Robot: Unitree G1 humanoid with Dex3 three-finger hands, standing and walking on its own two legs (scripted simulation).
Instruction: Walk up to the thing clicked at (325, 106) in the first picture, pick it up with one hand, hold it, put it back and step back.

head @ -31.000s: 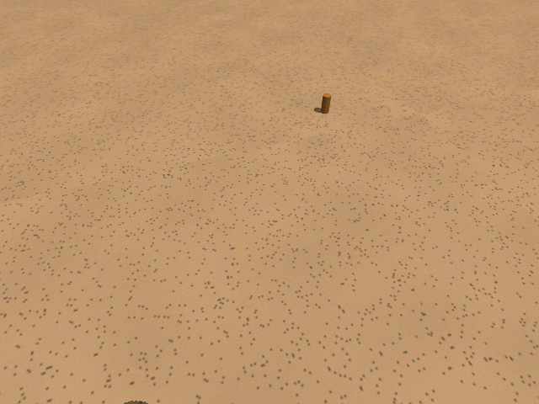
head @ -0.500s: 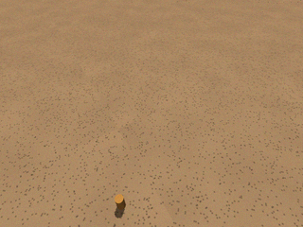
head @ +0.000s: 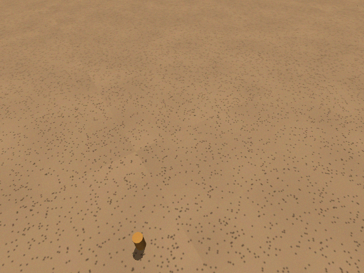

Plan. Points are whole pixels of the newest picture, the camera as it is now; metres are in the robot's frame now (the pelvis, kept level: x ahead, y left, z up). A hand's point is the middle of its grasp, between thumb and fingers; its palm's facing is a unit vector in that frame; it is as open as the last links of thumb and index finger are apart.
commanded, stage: stand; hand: left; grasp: from above
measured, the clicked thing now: (139, 241) +0.41 +0.24 -0.72
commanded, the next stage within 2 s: step back in 1.08 s
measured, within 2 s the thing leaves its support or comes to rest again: neither
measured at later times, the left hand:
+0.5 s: hand out of the picture +0.08 +0.24 -0.16, palm faces +0.01 -0.95 -0.31, open 7.3 cm
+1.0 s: hand out of the picture +0.08 +0.25 -0.16, palm faces -0.01 -0.94 -0.34, open 7.3 cm
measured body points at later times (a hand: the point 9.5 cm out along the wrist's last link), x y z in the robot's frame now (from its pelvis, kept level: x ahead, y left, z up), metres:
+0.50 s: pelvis +0.01 +0.00 +0.00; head +0.02 +0.00 +0.45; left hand +0.08 +0.29 -0.14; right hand +0.07 -0.28 -0.14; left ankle +0.02 +0.14 -0.75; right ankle +0.00 -0.13 -0.75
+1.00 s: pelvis +0.01 +0.00 +0.00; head +0.01 +0.00 +0.45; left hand +0.08 +0.30 -0.13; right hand +0.08 -0.30 -0.13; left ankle +0.02 +0.14 -0.75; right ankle +0.00 -0.13 -0.75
